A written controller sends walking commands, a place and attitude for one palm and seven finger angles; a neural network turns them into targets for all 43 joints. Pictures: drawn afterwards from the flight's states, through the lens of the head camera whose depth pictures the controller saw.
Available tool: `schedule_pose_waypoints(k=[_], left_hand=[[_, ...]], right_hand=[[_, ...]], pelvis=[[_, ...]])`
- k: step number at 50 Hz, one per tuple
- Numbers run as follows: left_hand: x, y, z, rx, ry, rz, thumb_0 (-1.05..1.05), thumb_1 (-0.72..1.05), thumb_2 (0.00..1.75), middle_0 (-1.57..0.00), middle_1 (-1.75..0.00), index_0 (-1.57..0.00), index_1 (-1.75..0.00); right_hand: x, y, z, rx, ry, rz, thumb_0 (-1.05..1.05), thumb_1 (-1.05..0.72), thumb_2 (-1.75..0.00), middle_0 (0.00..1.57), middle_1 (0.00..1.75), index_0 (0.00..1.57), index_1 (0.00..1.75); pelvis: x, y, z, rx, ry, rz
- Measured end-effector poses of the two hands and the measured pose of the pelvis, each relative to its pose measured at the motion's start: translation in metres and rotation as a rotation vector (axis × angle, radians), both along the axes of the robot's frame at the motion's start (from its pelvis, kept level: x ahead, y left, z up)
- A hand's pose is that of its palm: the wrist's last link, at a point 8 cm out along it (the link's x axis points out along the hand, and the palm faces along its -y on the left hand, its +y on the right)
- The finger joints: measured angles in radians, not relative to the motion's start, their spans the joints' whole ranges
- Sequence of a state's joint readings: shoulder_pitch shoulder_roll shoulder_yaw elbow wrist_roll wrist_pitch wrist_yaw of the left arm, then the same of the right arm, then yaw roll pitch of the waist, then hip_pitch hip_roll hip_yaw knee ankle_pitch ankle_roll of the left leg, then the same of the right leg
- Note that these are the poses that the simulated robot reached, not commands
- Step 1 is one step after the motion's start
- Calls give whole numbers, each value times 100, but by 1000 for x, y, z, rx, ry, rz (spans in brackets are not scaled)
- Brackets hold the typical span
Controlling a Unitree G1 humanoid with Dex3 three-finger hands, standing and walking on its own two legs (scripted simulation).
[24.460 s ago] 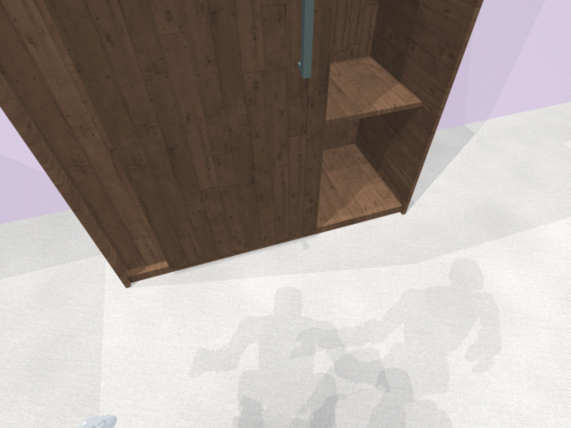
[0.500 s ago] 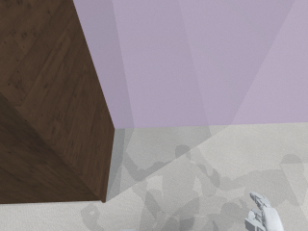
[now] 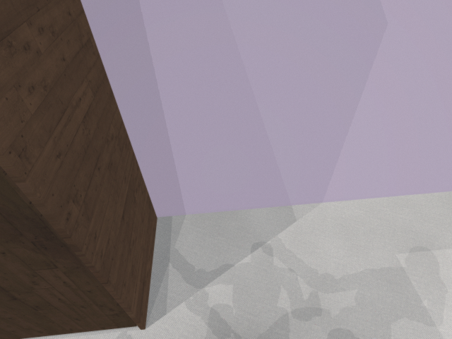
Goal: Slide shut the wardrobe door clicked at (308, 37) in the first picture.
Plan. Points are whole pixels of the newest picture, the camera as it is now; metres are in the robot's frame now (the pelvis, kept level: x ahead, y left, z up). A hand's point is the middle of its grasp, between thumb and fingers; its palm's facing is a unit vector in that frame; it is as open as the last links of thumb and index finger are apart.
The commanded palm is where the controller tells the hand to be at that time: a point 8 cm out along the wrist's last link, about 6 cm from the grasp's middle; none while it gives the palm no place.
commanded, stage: stop walking and hold the door there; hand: left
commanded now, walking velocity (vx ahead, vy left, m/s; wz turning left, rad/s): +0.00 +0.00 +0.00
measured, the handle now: out of the picture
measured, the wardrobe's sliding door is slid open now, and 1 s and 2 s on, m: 0.00 0.00 0.00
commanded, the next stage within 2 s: loosen the grip on the handle in 1.68 s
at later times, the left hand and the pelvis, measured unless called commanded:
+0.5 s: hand out of the picture +0.25 +0.46 +0.14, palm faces +0.71 -0.62 -0.34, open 7.1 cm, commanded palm +0.20 +0.46 +0.14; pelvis -0.04 +0.06 -0.01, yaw +2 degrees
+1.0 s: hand out of the picture +0.25 +0.46 +0.14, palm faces +0.48 -0.86 -0.15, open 5.9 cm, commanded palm +0.21 +0.47 +0.14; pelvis -0.11 +0.17 -0.01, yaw +6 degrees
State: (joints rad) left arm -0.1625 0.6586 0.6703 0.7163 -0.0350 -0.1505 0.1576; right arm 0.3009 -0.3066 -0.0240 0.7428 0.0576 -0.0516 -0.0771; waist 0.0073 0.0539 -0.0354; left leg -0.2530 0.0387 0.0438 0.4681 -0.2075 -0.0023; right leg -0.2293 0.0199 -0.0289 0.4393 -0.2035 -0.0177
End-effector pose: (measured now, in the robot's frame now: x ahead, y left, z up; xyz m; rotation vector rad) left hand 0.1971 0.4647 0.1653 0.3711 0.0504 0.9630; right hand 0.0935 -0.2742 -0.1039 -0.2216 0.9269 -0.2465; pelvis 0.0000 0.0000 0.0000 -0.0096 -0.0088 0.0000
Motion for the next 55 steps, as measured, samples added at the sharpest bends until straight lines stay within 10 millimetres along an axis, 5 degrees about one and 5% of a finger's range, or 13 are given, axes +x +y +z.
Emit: schedule_pose_waypoints(k=[12,21,29,37,42,46,55], left_hand=[[-1,7,-3,42,-7,-60,-16,55,84,-39,-136,-21,-132],[-2,16,-7,83,-50,-159,-19,55,82,-43,-139,-22,-132],[-4,13,-6,61,-21,-177,-17,62,75,-36,-137,-16,-130],[-3,23,-8,43,-55,-282,-18,60,77,-39,-138,-20,-132],[5,30,-16,44,-89,-398,-18,61,81,-43,-139,-28,-135],[11,33,-22,19,-190,-488,-14,65,83,-44,-140,-33,-138],[10,30,-21,-94,-215,-539,-8,72,80,-46,-140,-28,-140]], right_hand=[[28,13,4,-16,-52,46,1,-91,-90,20,30,20,30],[33,64,3,-10,-78,97,1,-91,-90,20,30,20,30],[19,116,-10,107,-99,186,1,-91,-90,20,30,21,30],[-14,125,-14,61,19,186,1,-91,-90,21,30,21,30],[-25,137,-6,-26,28,149,1,-91,-90,20,30,21,30],[-24,166,-6,-63,-21,109,1,-91,-90,20,30,20,30],[-39,271,-4,111,-31,244,1,-91,-90,20,30,20,30]], pelvis=[[-9,16,-5,-19,11,22],[-33,49,-11,18,-1,40],[-56,60,-12,23,14,37],[-72,91,-4,49,12,70],[-81,128,-7,75,12,97],[-96,161,-21,56,-1,100],[-112,184,-9,17,-7,95]])
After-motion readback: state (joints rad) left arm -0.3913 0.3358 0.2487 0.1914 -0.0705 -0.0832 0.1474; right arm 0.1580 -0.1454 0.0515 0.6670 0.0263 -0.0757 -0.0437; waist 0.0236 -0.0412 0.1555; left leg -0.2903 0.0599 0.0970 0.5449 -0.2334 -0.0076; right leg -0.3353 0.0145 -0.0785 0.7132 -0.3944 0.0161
